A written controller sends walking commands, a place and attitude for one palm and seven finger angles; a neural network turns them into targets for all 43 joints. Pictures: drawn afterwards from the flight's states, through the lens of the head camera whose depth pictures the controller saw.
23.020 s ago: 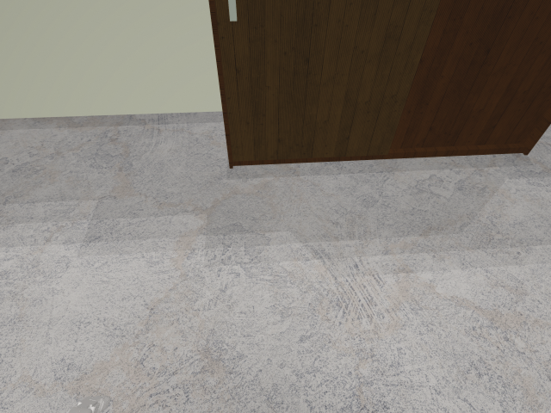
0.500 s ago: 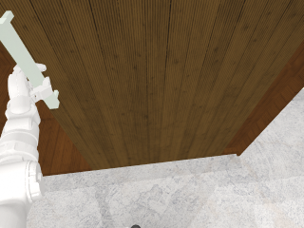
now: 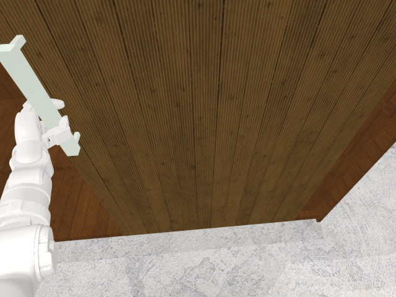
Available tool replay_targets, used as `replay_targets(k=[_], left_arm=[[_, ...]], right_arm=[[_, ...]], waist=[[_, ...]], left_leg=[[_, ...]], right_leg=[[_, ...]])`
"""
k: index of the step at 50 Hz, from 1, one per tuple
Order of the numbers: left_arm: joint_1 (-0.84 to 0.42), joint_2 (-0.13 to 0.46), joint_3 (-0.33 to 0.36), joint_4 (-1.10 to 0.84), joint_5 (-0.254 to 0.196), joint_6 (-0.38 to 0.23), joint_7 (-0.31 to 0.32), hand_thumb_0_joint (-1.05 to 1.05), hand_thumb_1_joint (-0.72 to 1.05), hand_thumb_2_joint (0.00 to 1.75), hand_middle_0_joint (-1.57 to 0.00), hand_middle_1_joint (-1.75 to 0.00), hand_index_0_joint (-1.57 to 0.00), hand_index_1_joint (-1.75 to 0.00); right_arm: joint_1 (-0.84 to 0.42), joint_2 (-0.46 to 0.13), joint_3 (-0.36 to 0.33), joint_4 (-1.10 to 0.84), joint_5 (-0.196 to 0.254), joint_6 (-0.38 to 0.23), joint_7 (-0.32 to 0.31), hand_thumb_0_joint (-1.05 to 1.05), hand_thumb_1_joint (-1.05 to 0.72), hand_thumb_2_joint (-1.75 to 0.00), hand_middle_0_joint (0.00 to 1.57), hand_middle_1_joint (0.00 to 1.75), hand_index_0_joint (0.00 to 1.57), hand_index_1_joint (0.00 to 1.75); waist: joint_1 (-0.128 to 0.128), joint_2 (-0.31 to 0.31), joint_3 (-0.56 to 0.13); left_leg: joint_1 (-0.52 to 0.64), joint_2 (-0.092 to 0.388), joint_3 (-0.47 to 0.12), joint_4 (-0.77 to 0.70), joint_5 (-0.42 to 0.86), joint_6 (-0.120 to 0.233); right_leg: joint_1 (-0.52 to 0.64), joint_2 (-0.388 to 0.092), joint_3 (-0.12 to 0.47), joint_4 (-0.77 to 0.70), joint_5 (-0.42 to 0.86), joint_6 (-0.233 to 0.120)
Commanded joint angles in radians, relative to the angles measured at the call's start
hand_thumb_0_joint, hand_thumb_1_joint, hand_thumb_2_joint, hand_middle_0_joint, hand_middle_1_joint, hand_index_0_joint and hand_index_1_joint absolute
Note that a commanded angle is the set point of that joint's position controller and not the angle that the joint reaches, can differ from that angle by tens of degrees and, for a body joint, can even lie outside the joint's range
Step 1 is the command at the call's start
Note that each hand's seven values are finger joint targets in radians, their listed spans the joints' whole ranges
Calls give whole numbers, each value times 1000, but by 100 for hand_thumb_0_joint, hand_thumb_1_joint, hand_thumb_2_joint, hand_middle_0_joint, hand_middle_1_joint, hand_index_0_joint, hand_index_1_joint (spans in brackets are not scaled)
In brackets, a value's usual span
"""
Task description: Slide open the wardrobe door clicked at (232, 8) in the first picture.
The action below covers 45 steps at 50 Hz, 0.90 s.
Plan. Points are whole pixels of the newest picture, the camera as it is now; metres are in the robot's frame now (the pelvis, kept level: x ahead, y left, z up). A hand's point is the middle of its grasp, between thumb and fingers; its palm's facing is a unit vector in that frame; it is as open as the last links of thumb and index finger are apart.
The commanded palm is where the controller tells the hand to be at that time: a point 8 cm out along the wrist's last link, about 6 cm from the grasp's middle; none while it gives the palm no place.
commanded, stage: stop walking and hold the door there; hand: left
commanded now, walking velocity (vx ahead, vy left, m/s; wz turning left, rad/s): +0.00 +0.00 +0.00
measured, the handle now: (50, 103) +0.47 +0.32 +0.15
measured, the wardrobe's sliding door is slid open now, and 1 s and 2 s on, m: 0.70 0.69 0.69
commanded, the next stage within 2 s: loosen the grip on the handle in 0.06 s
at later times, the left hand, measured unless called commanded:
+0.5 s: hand (56, 126) +0.42 +0.30 +0.13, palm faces +0.36 -0.91 -0.22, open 11.3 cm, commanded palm +0.38 +0.33 +0.12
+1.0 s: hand (37, 128) +0.42 +0.34 +0.13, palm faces +0.41 -0.88 -0.25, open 14.6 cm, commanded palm +0.37 +0.37 +0.14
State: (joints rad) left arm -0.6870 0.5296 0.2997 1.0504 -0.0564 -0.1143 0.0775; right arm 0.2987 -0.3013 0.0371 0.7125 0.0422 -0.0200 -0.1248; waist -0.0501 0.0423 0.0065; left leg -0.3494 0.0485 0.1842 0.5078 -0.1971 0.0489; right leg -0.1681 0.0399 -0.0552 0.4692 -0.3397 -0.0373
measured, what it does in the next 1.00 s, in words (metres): stands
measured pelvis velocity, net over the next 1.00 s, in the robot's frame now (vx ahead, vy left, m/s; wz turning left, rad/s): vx -0.03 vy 0.02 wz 0.05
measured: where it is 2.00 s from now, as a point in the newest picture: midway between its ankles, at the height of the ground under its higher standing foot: outside the picture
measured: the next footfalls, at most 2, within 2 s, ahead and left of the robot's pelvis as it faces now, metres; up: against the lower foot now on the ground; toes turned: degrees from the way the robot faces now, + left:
none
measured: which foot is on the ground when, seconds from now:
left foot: down 0.00-1.00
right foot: down 0.00-1.00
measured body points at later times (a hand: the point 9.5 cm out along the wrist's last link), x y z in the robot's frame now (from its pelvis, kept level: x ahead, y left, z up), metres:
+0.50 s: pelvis -0.04 +0.00 -0.01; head +0.01 +0.02 +0.44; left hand +0.40 +0.35 +0.14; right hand +0.03 -0.29 -0.11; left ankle +0.04 +0.09 -0.74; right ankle -0.06 -0.09 -0.74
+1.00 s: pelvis -0.03 +0.02 -0.01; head +0.01 +0.04 +0.44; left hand +0.39 +0.38 +0.14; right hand +0.02 -0.24 -0.12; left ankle +0.04 +0.09 -0.74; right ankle -0.06 -0.09 -0.74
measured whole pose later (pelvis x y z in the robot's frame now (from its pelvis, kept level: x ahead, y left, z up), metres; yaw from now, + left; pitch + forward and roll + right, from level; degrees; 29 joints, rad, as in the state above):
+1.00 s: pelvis -0.03 +0.02 -0.01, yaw +3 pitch +7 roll -2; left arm -0.83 0.60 0.40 1.03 0.10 -0.01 0.01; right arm 0.38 -0.26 0.01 0.70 0.02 -0.07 -0.05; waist -0.10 0.01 -0.05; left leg -0.55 0.02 0.12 0.59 -0.18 0.09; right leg -0.36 0.03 -0.06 0.59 -0.35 -0.01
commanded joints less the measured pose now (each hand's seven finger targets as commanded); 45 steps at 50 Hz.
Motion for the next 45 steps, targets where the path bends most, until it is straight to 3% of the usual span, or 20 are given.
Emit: replay_targets(k=[1, 7, 8, 9, 10, 11, 12, 13, 15, 16, 20, 22, 27, 28, 32, 35, 36, 41, 42, 45], left_arm=[[-264, 217, 0, -183, 28, -55, -11, 0, 90, 90, -45, -140, -45, -140], [-254, 202, -9, -200, 31, -59, -11, 0, 90, 90, -45, -140, -45, -140], [-843, 767, 444, -358, 135, -96, -15, 0, 90, 90, -45, -140, -45, -140], [-1011, 779, 457, -325, 187, -18, -30, 0, 78, 84, -45, -140, -45, -140], [-700, 282, 82, -146, 181, 55, -101, 0, 66, 78, -45, -140, -45, -140], [-392, 307, 226, -66, 186, 65, -136, 0, 54, 73, -45, -140, -45, -140], [-438, 328, 183, -243, 163, 39, -146, 0, 42, 67, -45, -140, -45, -140], [-490, 341, 171, -293, 188, 24, -140, 0, 30, 61, -45, -140, -45, -140], [-493, 252, 95, -272, 183, 34, -127, 0, 5, 49, -45, -140, -45, -140], [-455, 255, 109, -225, 160, 44, -127, 0, -7, 43, -45, -140, -45, -140], [-562, 330, 109, -241, 147, 60, -103, 0, -55, 20, -42, -137, -42, -137], [-558, 316, 83, -167, 156, 73, -89, 0, -55, 20, -40, -133, -40, -133], [-554, 319, 77, -153, 151, 53, -68, 0, -55, 20, -33, -125, -33, -125], [-693, 418, 126, -288, 148, 31, -59, 0, -55, 20, -32, -123, -32, -123], [-636, 344, 80, -141, 144, 39, -54, 0, -55, 20, -26, -117, -26, -117], [-659, 352, 79, -216, 149, 20, -62, 0, -55, 20, -25, -115, -25, -115], [-660, 298, 43, -232, 149, 19, -66, 0, -55, 20, -25, -115, -25, -115], [-638, 269, 52, -248, 126, 34, -50, 0, -55, 20, -25, -115, -25, -115], [-625, 435, 174, -220, 148, 37, -39, 0, -55, 20, -25, -115, -25, -115], [-635, 395, 120, -264, 168, 30, -40, 0, -55, 20, -25, -115, -25, -115]], right_arm=[[32, -169, -59, -98, -1, -23, -15, 0, -90, -90, 20, 30, 20, 30], [22, -164, -59, -109, -1, -15, -16, 0, -90, -90, 20, 30, 20, 30], [72, -180, -156, -152, -23, -60, 49, 0, -90, -90, 20, 30, 20, 30], [53, -251, -169, -6, -106, -111, 76, 0, -90, -90, 20, 30, 20, 30], [67, -152, -150, -79, -52, -128, 87, 0, -90, -90, 20, 30, 20, 30], [143, -169, -170, -76, -57, -135, 100, 0, -90, -90, 20, 30, 20, 30], [56, -175, -141, -124, -53, -125, 105, 0, -90, -90, 20, 30, 20, 30], [52, -170, -143, -129, -58, -112, 105, 0, -90, -90, 20, 30, 20, 30], [91, -158, -135, -122, -54, -80, 110, 0, -90, -90, 20, 30, 20, 30], [109, -162, -139, -109, -44, -65, 108, 0, -90, -90, 20, 30, 20, 30], [99, -163, -125, -112, -22, -40, 90, 0, -90, -90, 20, 30, 20, 30], [95, -157, -112, -110, -14, -39, 83, 0, -90, -90, 20, 30, 20, 30], [107, -159, -105, -112, -16, -45, 72, 0, -90, -90, 20, 30, 20, 30], [103, -170, -105, -114, -15, -50, 69, 0, -90, -90, 20, 30, 20, 30], [132, -158, -98, -84, -17, -60, 58, 0, -90, -90, 20, 30, 20, 30], [147, -162, -105, -84, -20, -70, 59, 0, -90, -90, 20, 30, 20, 30], [150, -154, -106, -86, -19, -75, 62, 0, -90, -90, 20, 30, 20, 30], [158, -155, -106, -78, -18, -86, 64, 0, -90, -90, 20, 30, 20, 30], [165, -171, -106, -65, -21, -80, 58, 0, -90, -90, 20, 30, 20, 30], [155, -155, -95, -90, -22, -76, 58, 0, -90, -90, 20, 30, 20, 30]], waist=[[12, 18, -318], [10, 13, -309], [39, -109, -146], [4, 88, -425], [-35, 12, -416], [35, -64, -451], [51, -22, -442], [31, 39, -452], [-6, -27, -441], [-4, -82, -423], [-3, 56, -420], [-16, 55, -330], [-24, 22, -320], [-20, 62, -394], [-47, 2, -301], [-40, 73, -388], [-49, 88, -393], [-45, 47, -383], [-22, 49, -389], [-34, 79, -400]], left_leg=[[314, 154, -191, 10, 489, 5], [305, 148, -192, 4, 462, 1], [255, 91, -164, 7, 351, 32], [168, 0, -248, 104, 573, 3], [383, 18, -226, -35, 854, -5], [441, 32, -223, 24, 782, -2], [396, 10, -191, 59, 645, 6], [377, -5, -163, 75, 538, 17], [304, -18, -142, 101, 506, 34], [254, -19, -142, 99, 418, 29], [213, -24, -162, 54, 183, 22], [174, -20, -172, 36, 76, 23], [156, -13, -193, 21, -8, 27], [196, -7, -203, 13, -6, 25], [162, -6, -214, 16, -29, 27], [254, 1, -232, 20, 32, 21], [287, 5, -240, 21, 49, 18], [309, 15, -271, 19, 73, 13], [291, 17, -270, 23, 83, 11], [314, 16, -271, 27, 120, 12]], right_leg=[[-38, -147, 89, -23, 491, 45], [-41, -150, 84, -29, 469, 43], [-201, -122, 140, -37, 381, 71], [-26, -32, 8, 377, 802, -20], [-358, 12, -24, 183, 368, 25], [-370, 14, -7, 68, 130, 20], [-290, -6, 26, 22, 236, 11], [-269, -15, 40, 23, 362, 7], [-246, -17, 44, 33, 526, 18], [-241, -21, 41, 41, 513, 24], [-268, -22, 55, 8, 269, 17], [-323, -22, 52, -13, 146, 16], [-346, -18, 51, -18, 61, 16], [-322, -17, 56, -15, 64, 16], [-359, -9, 49, -22, 56, 20], [-363, -6, 43, -4, 95, 13], [-387, -3, 35, 0, 103, 11], [-404, 1, 22, 15, 120, 12], [-386, -2, 25, 19, 119, 9], [-389, 1, 23, 26, 132, 9]])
